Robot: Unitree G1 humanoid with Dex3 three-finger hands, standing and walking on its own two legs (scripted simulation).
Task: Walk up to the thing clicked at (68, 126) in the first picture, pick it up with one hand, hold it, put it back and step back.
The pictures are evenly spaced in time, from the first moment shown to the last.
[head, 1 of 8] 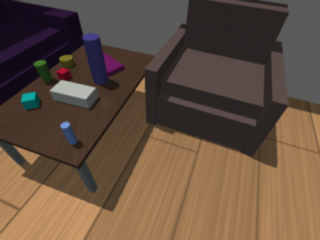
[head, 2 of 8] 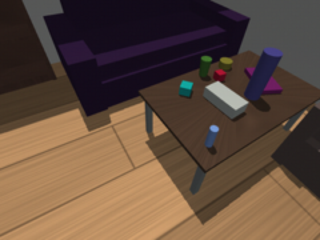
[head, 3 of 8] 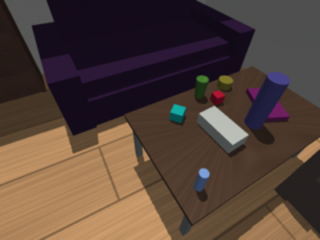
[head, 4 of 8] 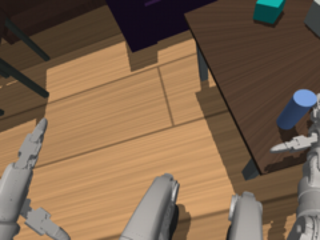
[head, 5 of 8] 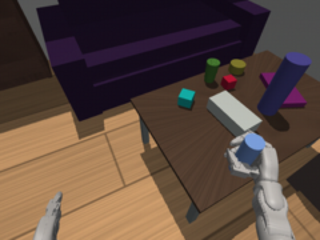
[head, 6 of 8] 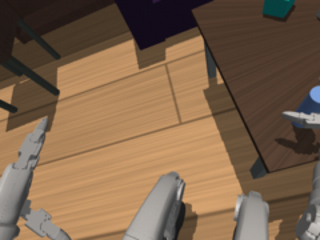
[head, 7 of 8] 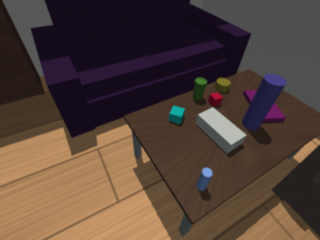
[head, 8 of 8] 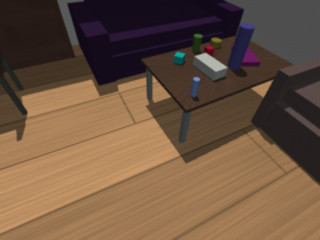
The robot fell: no
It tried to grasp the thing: yes
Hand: right
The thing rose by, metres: 0.31
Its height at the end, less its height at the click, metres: +0.00
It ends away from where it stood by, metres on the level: 0.01
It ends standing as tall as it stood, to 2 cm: yes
